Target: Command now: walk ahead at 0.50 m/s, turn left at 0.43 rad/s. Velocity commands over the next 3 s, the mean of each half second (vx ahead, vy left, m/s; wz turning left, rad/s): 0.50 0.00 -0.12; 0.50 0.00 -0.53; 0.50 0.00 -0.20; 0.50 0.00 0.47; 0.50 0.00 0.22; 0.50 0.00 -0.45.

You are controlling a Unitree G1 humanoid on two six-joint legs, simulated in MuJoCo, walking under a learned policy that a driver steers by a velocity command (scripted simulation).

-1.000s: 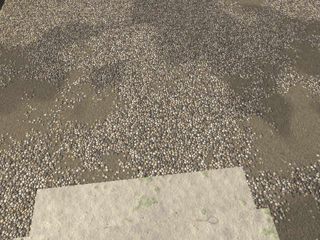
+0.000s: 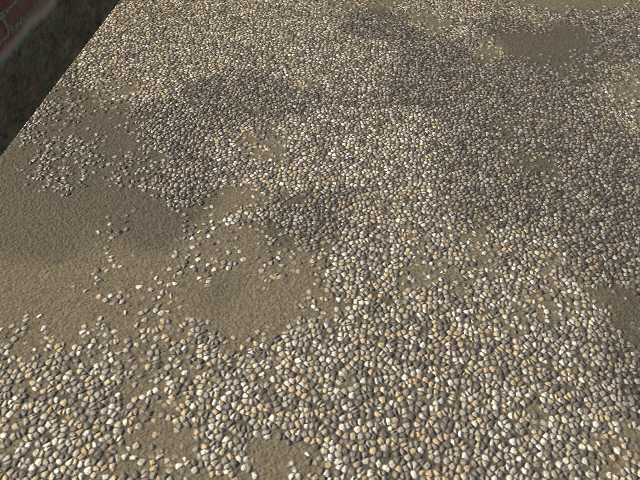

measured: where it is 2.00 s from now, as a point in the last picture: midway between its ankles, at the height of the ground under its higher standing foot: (356, 327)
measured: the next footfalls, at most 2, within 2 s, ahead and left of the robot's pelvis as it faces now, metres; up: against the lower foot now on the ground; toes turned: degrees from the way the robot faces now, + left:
right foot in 0.24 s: +0.31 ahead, -0.12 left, -0.18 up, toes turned +2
left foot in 0.82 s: +0.71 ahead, +0.05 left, -0.36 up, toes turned -22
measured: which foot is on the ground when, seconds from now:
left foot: down 0.00-0.24, up 0.26-0.80, down 0.82-1.00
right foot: up 0.00-0.22, down 0.24-0.84, up 0.86-1.00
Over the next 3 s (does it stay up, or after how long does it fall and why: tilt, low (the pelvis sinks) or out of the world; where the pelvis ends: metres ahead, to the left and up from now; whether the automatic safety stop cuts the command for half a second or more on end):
stays up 1.69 -0.25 -0.34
